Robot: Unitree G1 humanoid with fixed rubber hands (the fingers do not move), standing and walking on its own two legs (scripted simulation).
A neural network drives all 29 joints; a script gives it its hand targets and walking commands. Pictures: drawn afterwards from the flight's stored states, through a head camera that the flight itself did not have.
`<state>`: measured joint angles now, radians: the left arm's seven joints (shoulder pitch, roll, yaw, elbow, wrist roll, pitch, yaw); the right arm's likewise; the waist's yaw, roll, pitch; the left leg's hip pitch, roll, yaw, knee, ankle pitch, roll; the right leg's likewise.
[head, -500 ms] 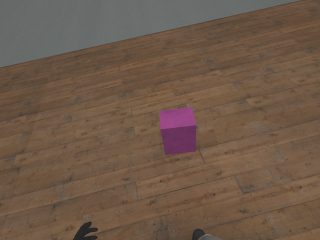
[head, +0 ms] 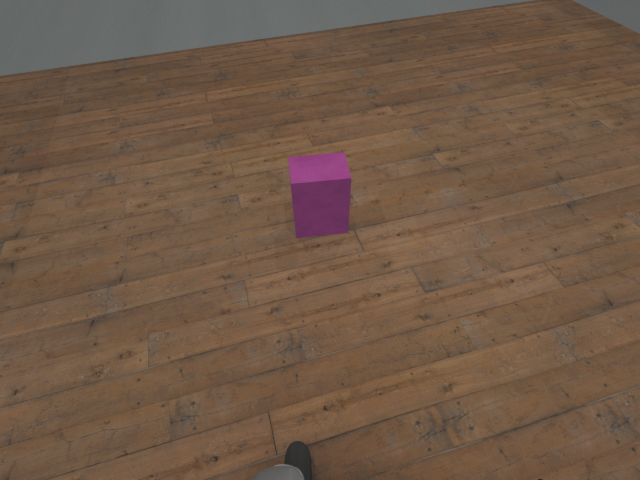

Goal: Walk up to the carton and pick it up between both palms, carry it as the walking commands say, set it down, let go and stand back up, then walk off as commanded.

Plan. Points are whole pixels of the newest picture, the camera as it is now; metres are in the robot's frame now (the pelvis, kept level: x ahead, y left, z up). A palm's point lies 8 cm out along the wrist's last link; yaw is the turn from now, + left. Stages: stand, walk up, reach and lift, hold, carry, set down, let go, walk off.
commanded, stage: walk off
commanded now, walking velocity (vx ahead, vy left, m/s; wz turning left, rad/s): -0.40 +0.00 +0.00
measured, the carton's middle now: (319, 196) +1.22 +0.08 -0.61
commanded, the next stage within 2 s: stand in 1.92 s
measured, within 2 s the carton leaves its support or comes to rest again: neither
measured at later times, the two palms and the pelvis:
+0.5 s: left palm out of the picture -0.19 +0.29 -0.11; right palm out of the picture -0.23 -0.24 -0.11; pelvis -0.27 +0.03 +0.01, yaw +1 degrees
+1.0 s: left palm out of the picture -0.47 +0.25 -0.08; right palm out of the picture -0.44 -0.28 -0.13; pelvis -0.52 -0.03 +0.01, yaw -1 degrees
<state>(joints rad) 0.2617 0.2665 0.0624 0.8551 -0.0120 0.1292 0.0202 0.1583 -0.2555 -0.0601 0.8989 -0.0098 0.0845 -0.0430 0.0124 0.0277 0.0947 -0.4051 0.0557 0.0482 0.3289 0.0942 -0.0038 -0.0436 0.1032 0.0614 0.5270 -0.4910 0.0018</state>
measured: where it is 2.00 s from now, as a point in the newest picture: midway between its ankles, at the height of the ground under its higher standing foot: outside the picture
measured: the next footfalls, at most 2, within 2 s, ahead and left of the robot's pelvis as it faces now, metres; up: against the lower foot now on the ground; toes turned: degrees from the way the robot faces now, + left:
left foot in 0.40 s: -0.20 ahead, +0.12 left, +0.00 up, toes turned -2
right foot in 0.84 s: -0.43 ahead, -0.10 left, +0.00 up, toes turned +2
